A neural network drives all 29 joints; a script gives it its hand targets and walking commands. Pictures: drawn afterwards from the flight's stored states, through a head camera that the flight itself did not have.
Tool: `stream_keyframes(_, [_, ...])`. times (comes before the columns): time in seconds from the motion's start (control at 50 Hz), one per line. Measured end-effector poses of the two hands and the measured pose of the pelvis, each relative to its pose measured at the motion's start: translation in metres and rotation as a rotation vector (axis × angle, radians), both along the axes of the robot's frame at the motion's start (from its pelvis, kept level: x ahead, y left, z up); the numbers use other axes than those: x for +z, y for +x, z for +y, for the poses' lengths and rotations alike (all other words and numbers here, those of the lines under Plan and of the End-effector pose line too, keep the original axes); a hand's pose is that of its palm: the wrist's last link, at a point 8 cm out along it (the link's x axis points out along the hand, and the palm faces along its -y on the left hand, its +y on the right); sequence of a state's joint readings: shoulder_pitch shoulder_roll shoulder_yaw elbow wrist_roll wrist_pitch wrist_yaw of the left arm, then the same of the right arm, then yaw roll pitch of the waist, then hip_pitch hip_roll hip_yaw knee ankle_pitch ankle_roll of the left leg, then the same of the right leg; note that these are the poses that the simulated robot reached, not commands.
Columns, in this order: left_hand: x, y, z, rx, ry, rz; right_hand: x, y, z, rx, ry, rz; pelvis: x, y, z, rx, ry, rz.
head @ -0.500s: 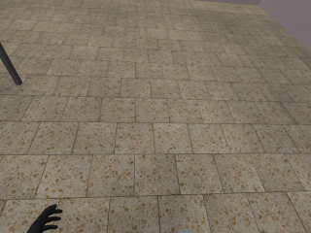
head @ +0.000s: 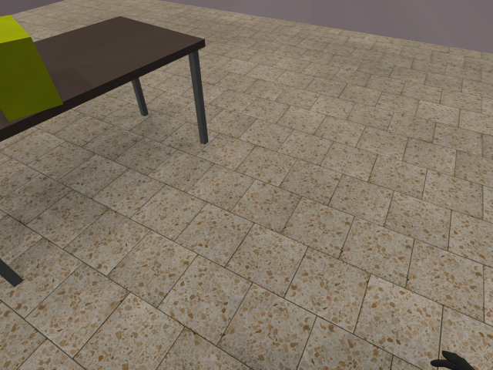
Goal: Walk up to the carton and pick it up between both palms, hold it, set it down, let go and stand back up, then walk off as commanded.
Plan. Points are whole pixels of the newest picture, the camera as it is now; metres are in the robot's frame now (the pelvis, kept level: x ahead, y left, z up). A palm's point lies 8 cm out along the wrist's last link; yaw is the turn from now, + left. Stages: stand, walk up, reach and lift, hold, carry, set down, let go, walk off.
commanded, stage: walk up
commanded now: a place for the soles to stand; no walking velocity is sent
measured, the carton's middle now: (9, 66) +1.05 +0.94 +0.02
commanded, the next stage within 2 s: none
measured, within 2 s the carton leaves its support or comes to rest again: neither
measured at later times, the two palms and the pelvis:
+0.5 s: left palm (30, 295) +0.26 +0.44 -0.07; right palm (377, 291) +0.31 -0.22 -0.07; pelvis +0.19 +0.09 +0.00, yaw +19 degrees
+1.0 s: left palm (31, 324) +0.21 +0.40 -0.06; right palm (308, 181) +0.63 -0.12 -0.10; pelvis +0.36 +0.10 +0.00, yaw +35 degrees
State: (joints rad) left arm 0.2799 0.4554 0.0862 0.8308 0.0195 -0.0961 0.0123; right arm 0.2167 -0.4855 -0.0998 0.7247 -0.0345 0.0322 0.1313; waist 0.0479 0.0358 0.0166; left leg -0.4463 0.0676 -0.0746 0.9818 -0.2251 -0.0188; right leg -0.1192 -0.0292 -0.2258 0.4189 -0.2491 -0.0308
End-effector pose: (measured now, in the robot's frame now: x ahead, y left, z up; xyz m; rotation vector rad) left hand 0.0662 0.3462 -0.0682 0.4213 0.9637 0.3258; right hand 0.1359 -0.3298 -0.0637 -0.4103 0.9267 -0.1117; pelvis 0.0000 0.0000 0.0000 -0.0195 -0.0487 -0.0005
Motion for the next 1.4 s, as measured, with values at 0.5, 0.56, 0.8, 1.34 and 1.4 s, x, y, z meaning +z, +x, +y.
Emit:
stream_keyframes(0.5, [0.001, 0.193, 0.09, 0.065, -0.077, -0.171, -0.008, 0.174, 0.11, 0.135, -0.08, 0.164, -0.002, 0.189, 0.09, 0.336, 0.027, -0.004])
stream_keyframes(0.56, [0.008, 0.22, 0.095, 0.07, -0.052, -0.2, -0.014, 0.198, 0.109, 0.168, -0.078, 0.182, -0.005, 0.211, 0.088, 0.355, 0.051, 0.005])
stream_keyframes(0.8, [0.017, 0.213, 0.085, 0.334, 0.038, -0.114, -0.051, 0.382, 0.155, 0.435, -0.033, 0.156, -0.012, 0.313, 0.075, 0.517, 0.057, 0.03])
stream_keyframes(1.34, [-0.06, 0.191, 0.086, 0.635, -0.219, 0.012, 0.01, 0.568, 0.309, 0.648, -0.141, -0.061, -0.013, 0.414, 0.167, 0.772, 0.001, -0.031])
stream_keyframes(1.4, [-0.04, 0.207, 0.115, 0.639, -0.157, -0.053, 0.015, 0.563, 0.302, 0.635, -0.157, -0.024, -0.005, 0.423, 0.172, 0.808, 0.001, -0.047])
